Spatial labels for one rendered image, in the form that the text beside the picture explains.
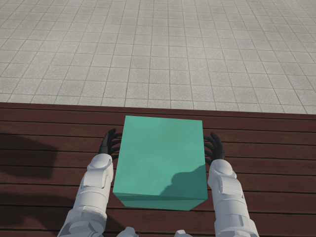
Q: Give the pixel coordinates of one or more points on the robot right shin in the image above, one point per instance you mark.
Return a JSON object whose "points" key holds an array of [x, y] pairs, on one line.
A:
{"points": [[179, 232]]}

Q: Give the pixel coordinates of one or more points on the carton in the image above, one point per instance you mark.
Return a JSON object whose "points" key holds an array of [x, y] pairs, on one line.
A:
{"points": [[161, 164]]}

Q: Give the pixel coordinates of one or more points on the robot right forearm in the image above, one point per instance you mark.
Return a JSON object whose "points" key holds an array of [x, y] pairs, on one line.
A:
{"points": [[232, 218]]}

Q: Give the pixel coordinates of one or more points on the robot right hand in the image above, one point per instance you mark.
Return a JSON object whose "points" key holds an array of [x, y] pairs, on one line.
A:
{"points": [[216, 148]]}

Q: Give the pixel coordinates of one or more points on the robot left shin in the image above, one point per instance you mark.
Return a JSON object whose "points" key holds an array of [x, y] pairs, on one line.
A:
{"points": [[130, 229]]}

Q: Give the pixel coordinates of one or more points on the robot left forearm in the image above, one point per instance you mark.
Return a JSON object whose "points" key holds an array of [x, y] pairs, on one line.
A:
{"points": [[89, 211]]}

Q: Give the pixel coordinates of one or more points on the robot shin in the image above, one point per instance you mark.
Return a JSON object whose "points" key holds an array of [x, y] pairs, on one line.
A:
{"points": [[130, 229], [179, 232]]}

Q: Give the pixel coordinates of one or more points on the robot left hand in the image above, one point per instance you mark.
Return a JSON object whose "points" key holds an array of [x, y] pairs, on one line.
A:
{"points": [[107, 143]]}

